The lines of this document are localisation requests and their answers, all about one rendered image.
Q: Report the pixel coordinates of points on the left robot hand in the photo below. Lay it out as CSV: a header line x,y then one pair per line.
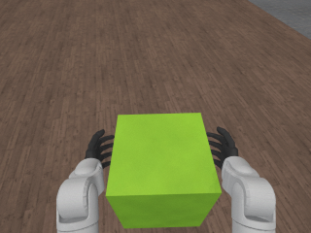
x,y
94,147

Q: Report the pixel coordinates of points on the right robot hand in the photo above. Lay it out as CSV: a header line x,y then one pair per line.
x,y
227,146

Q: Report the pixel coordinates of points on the left robot forearm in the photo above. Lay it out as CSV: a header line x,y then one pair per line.
x,y
77,207

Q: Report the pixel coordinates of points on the right robot forearm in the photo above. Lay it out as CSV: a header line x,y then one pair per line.
x,y
253,200

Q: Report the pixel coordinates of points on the carton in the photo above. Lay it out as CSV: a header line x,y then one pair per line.
x,y
162,172

